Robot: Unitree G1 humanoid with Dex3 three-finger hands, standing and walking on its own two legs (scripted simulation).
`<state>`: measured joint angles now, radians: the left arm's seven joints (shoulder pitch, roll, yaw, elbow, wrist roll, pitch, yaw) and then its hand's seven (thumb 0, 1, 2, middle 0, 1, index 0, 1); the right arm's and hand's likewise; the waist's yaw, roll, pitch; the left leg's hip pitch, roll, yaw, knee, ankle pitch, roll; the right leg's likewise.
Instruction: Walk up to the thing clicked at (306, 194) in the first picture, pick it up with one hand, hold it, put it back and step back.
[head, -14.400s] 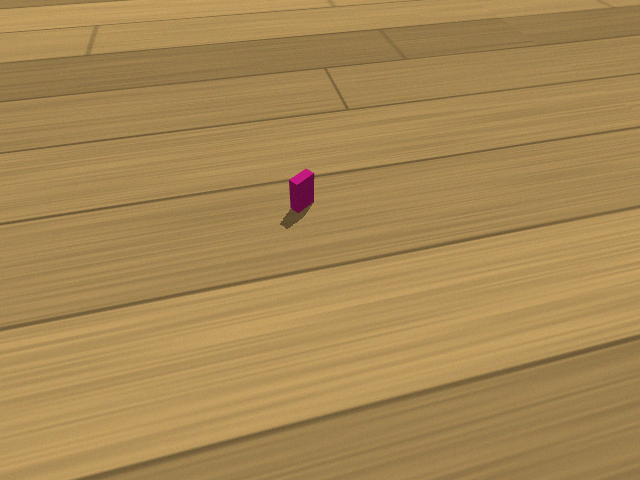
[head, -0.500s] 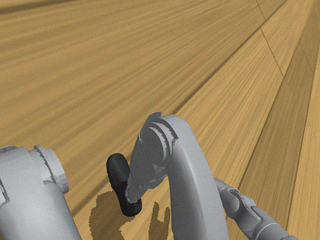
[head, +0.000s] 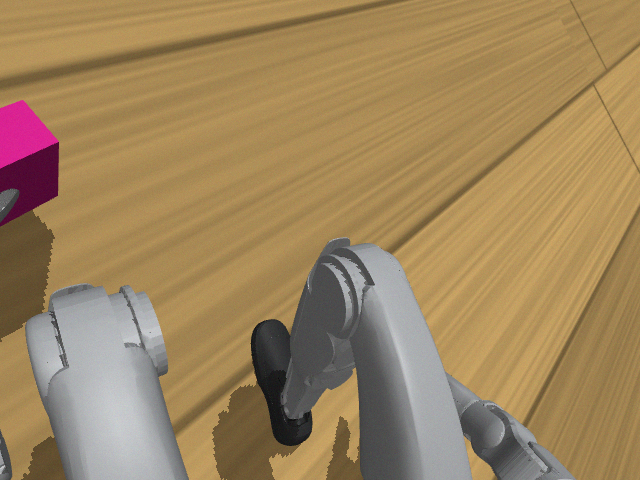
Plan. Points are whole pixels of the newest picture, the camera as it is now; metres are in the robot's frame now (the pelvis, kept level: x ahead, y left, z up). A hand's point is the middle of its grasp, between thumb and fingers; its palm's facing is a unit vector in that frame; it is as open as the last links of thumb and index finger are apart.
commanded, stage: settle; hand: left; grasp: from the side
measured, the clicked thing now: out of the picture +0.46 +0.26 -0.16
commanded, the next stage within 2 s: lift in 1.28 s
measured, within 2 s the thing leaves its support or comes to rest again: neither
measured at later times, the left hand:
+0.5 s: hand out of the picture +0.42 +0.29 -0.03, palm faces +0.27 -0.96 -0.09, open 9.2 cm
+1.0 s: hand out of the picture +0.44 +0.28 +0.02, palm faces +0.28 -0.96 -0.06, open 9.2 cm
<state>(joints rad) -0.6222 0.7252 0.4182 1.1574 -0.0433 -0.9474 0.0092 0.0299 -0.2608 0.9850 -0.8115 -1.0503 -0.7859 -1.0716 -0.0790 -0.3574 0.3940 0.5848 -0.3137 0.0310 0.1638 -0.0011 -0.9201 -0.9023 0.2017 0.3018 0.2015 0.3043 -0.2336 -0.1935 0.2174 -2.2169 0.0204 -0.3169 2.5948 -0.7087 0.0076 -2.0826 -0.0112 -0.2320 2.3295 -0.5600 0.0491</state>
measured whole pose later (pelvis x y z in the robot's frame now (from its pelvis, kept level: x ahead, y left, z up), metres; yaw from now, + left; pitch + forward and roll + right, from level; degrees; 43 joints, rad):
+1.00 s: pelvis +0.03 -0.02 +0.06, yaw +9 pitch +32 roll -6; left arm -0.62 0.42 0.38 0.91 -0.09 -0.62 -0.15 0.01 -0.36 1.05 -0.85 -1.14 -0.82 -1.14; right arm 0.08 -0.30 0.07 0.65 -0.10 0.04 0.07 0.00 -0.92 -0.90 0.20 0.30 0.20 0.30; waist -0.14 -0.01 -0.10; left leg -2.17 0.02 -0.10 2.32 -0.72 -0.01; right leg -2.15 -0.06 -0.07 2.23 -0.65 0.00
